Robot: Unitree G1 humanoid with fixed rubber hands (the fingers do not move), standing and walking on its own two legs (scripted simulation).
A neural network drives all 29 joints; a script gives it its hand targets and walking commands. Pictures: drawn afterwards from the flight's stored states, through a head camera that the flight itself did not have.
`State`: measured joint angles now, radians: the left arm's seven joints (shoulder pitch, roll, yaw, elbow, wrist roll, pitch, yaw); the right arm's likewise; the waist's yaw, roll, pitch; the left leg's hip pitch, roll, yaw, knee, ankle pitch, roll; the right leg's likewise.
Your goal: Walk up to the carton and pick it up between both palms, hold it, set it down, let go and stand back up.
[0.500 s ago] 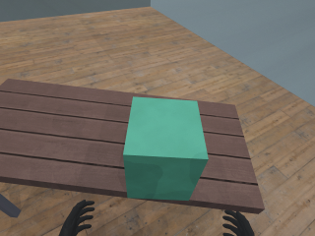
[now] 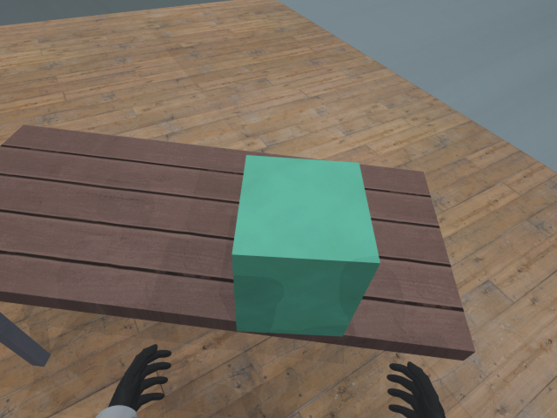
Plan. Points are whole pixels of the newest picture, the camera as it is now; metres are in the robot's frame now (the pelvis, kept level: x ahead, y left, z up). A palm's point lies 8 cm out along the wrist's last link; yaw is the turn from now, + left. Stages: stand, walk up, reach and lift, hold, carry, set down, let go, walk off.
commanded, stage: set down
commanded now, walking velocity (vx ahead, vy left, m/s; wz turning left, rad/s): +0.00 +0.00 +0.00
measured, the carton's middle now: (296, 249) +0.42 +0.00 -0.03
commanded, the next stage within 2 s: let go in 0.02 s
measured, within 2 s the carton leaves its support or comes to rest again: neither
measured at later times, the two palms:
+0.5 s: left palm (126, 402) +0.16 +0.22 -0.08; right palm out of the picture +0.16 -0.21 -0.08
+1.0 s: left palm out of the picture +0.08 +0.29 -0.12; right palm out of the picture +0.09 -0.28 -0.11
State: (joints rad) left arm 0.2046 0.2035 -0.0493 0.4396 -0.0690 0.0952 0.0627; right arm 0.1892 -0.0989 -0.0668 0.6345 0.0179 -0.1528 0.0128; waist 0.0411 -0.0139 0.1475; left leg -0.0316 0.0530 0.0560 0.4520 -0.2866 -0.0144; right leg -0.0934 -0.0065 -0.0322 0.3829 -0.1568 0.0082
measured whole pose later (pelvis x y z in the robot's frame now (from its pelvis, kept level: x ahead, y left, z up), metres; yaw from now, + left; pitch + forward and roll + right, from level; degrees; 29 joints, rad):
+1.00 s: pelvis +0.02 +0.01 +0.00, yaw +1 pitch -4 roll +0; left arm 0.23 0.33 0.01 0.97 0.03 -0.01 -0.01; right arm 0.24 -0.33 0.01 0.97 -0.03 -0.01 0.01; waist 0.01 -0.01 0.00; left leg -0.09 0.02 0.05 0.46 -0.31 0.00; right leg -0.18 -0.04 -0.03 0.46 -0.22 0.02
